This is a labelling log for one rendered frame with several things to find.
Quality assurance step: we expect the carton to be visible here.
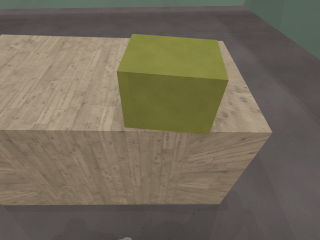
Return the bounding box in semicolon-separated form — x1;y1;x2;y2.
116;34;229;135

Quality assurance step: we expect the pedestal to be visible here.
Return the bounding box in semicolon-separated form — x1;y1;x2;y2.
0;34;273;206

